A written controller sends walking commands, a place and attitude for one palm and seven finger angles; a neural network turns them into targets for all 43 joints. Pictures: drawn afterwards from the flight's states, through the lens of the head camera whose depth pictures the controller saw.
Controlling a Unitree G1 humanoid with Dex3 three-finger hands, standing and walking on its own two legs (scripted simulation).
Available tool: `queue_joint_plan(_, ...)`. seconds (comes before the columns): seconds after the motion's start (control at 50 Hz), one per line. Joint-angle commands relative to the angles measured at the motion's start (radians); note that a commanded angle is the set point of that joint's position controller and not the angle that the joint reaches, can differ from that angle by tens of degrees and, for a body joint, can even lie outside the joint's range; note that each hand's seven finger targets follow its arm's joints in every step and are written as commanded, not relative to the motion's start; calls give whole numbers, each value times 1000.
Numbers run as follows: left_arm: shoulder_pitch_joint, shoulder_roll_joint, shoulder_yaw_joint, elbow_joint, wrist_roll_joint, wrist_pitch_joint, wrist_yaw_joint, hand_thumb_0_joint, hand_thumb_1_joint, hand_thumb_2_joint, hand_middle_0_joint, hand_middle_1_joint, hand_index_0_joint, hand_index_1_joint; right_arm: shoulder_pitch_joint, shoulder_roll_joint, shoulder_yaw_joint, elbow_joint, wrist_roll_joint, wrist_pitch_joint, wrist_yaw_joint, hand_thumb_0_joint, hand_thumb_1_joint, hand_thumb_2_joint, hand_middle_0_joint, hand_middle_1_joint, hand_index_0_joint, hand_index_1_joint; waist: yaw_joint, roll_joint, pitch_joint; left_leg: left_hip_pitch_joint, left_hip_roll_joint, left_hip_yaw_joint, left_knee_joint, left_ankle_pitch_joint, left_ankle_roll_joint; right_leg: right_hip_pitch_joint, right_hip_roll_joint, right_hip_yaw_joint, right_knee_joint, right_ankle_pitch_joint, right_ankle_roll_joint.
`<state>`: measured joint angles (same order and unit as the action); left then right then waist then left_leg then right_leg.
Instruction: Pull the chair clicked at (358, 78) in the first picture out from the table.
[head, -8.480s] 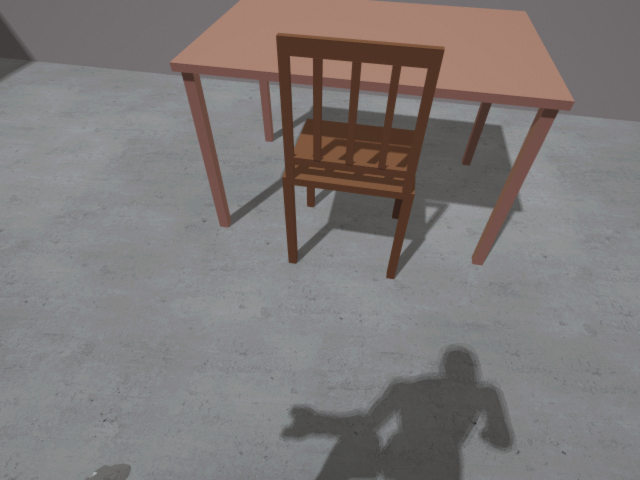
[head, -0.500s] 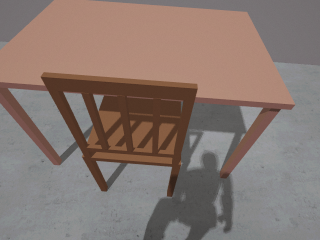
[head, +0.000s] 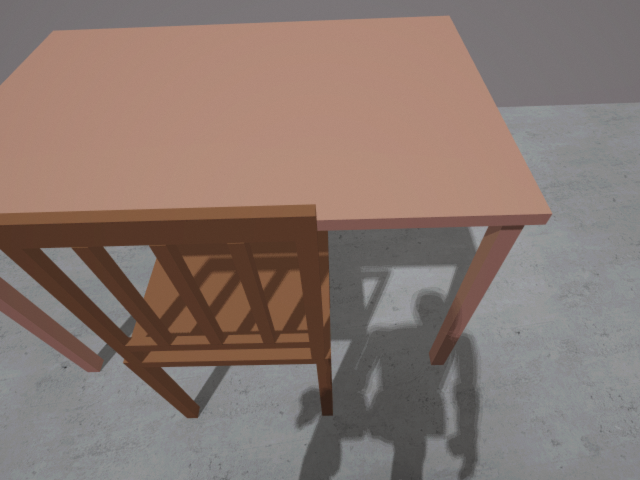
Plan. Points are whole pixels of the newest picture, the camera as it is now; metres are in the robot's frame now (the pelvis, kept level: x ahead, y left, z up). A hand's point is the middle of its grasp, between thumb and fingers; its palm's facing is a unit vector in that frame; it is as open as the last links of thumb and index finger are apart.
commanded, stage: come to a stop and stand still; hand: left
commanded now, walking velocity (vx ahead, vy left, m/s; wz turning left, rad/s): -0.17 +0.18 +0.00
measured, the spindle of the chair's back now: (194, 299) +0.39 +0.22 -0.07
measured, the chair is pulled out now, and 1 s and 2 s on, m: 0.00 0.00 0.00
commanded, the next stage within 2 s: look again from close up in 1.38 s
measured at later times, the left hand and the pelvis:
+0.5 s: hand out of the picture -0.10 +0.21 -0.17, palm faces +0.02 -0.97 -0.23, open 7.4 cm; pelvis -0.07 +0.03 +0.01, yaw -1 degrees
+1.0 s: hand out of the picture -0.12 +0.12 -0.16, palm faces +0.02 -0.99 -0.12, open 7.4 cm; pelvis -0.08 -0.01 +0.01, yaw -1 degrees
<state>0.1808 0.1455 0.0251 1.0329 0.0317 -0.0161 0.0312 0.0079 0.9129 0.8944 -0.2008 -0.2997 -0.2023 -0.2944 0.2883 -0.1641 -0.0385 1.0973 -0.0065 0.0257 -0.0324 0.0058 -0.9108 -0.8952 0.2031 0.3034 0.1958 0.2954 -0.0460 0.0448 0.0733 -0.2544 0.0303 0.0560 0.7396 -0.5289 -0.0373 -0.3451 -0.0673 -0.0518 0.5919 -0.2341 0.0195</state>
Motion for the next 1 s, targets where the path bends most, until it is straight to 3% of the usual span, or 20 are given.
queue_joint_plan(0.0, 115, 224, 67, -30, 2, 4, 32, 0, 900, 900, -200, -300, -200, -300, 73, -64, -22, -41, 7, 8, -3, 0, -900, -900, 200, 300, 200, 300, 75, -259, -158, -149, -21, -27, 170, -65, -12, 302, -313, 241, -123, 1008, -268)
queue_joint_plan(0.06, 58, 227, 77, -69, 10, 17, 40, 0, 900, 900, -200, -300, -200, -300, 65, -48, -22, -70, 1, 17, 5, 0, -900, -900, 200, 300, 200, 300, 57, -214, -149, -102, -7, -63, 117, -7, -10, 199, -307, 224, -119, 823, -257)
queue_joint_plan(0.12, -31, 207, 67, -106, 4, 37, 28, 0, 900, 900, -200, -300, -200, -300, 181, -25, -20, -37, 1, 5, 12, 0, -900, -900, 200, 300, 200, 300, -13, -164, -126, 155, -36, 26, -239, 300, -3, -11, -215, 157, -86, 349, -149)
queue_joint_plan(0.14, -34, 171, 59, -116, -2, 46, 25, 0, 900, 900, -200, -300, -200, -300, 186, -49, -18, -38, -2, -4, 11, 0, -900, -900, 200, 300, 200, 300, -11, -58, -86, 193, -2, -6, -360, 367, 7, -79, -134, 121, -5, 138, -102)
queue_joint_plan(0.16, -21, 106, 49, -129, -12, 57, 26, 0, 900, 900, -200, -300, -200, -300, 137, -107, -26, -66, -14, -16, 9, 0, -900, -900, 200, 300, 200, 300, 5, 189, -28, 117, 166, -237, -507, 375, 63, -179, 20, 47, 155, -205, -25)
queue_joint_plan(0.18, 1, 90, 43, -123, -12, 67, 27, 0, 900, 900, -200, -300, -200, -300, 57, -147, -27, -107, -22, -17, 4, 0, -900, -900, 200, 300, 200, 300, 26, 272, 13, -104, 267, -336, -564, 352, 130, -83, 75, 68, 360, -310, 3)
queue_joint_plan(0.2, 49, 100, 45, -107, -7, 74, 25, 0, 900, 900, -200, -300, -200, -300, -26, -138, -18, -124, -28, -21, 6, 0, -900, -900, 200, 300, 200, 300, 67, 200, 13, -212, 266, -306, -580, 235, 172, -5, 56, 119, 470, -265, -10)
queue_joint_plan(0.24, 101, 108, 47, -61, 9, 72, 13, 0, 900, 900, -200, -300, -200, -300, -99, -108, -2, -126, -26, -35, 4, 0, -900, -900, 200, 300, 200, 300, 102, 114, 26, -206, 188, -252, -579, 75, 144, -23, 45, 134, 514, -142, -9)
queue_joint_plan(0.3, 133, 102, 32, -45, 7, 57, 0, 0, 900, 900, -200, -300, -200, -300, -63, -115, -5, -113, -20, -40, 4, 0, -900, -900, 200, 300, 200, 300, 77, 11, 33, -112, 191, -233, -573, 51, 185, -49, 44, 74, 436, -156, -9)
queue_joint_plan(0.4, 175, 68, 7, -33, 2, 44, 1, 0, 900, 900, -200, -300, -200, -300, 25, -114, -16, -51, -18, -29, -2, 0, -900, -900, 200, 300, 200, 300, 32, 45, 26, 7, 222, -290, -570, 5, 209, 21, 33, 31, 83, -274, -30)
queue_joint_plan(0.44, 250, 48, -3, 3, -5, 36, 6, 0, 900, 900, -200, -300, -200, -300, 46, -114, -14, -34, -15, -23, -1, 0, -900, -900, 200, 300, 200, 300, 46, 10, -13, 29, 198, -280, -547, 33, 186, 131, 47, 24, -135, -187, -38)
queue_joint_plan(0.46, 295, 40, -9, 29, -6, 27, 10, 0, 900, 900, -200, -300, -200, -300, 40, -112, -14, -26, -9, -21, 1, 0, -900, -900, 200, 300, 200, 300, 55, -8, -14, 19, 167, -246, -509, 57, 156, 196, 45, 17, -269, -77, -40)
queue_joint_plan(0.48, 318, 47, -12, 48, -9, 15, 16, 0, 900, 900, -200, -300, -200, -300, 48, -83, -9, -17, -3, -20, 3, 0, -900, -900, 200, 300, 200, 300, 46, -71, -25, 19, 109, -196, -446, 135, 114, 238, 16, 64, -350, -11, -55)
queue_joint_plan(0.52, 289, 90, -19, 54, -14, 2, 20, 0, 900, 900, -200, -300, -200, -300, 41, -30, 9, -6, 5, -23, 5, 0, -900, -900, 200, 300, 200, 300, 21, -140, -3, 76, 30, -87, -346, 259, 59, 134, -88, 177, -374, -9, -98)
queue_joint_plan(0.56, 249, 57, -28, 66, -18, -15, 22, 0, 900, 900, -200, -300, -200, -300, 55, -26, 19, 29, -5, -27, 4, 0, -900, -900, 200, 300, 200, 300, -1, -210, 13, 146, 47, -69, -305, 375, 59, 86, -78, 160, -351, 167, -103)
queue_joint_plan(0.6, 269, 48, -34, 69, -21, -18, 24, 0, 900, 900, -200, -300, -200, -300, 78, -30, 24, 52, 0, -31, 3, 0, -900, -900, 200, 300, 200, 300, 7, -124, 10, 164, 68, -82, -337, 434, 69, 110, -52, 123, -324, 220, -75)
queue_joint_plan(0.68, 320, 33, -38, 98, -24, -12, 25, 0, 900, 900, -200, -300, -200, -300, 85, -24, 33, 81, 2, -27, -4, 0, -900, -900, 200, 300, 200, 300, 23, -16, 60, 139, 73, -103, -384, 374, 71, 98, -35, 126, -338, 58, -72)
queue_joint_plan(0.72, 331, 30, -39, 104, -24, -10, 24, 0, 900, 900, -200, -300, -200, -300, 92, -15, 35, 86, 2, -23, -3, 0, -900, -900, 200, 300, 200, 300, 27, -22, 106, 109, 67, -103, -387, 334, 68, 72, -34, 130, -358, -7, -73)
queue_joint_plan(0.86, 331, 16, -33, 94, -25, -15, 25, 0, 900, 900, -200, -300, -200, -300, 140, 9, 34, 90, -5, -21, -4, 0, -900, -900, 200, 300, 200, 300, 30, -69, 114, 87, 61, -95, -352, 326, 59, 34, -42, 161, -380, -90, -79)
queue_joint_plan(0.98, 322, 8, -29, 77, -27, -18, 29, 0, 900, 900, -200, -300, -200, -300, 156, 20, 36, 86, -6, -29, -9, 0, -900, -900, 200, 300, 200, 300, 36, -61, 81, 57, 68, -88, -333, 395, 59, 95, -43, 163, -343, 74, -63)
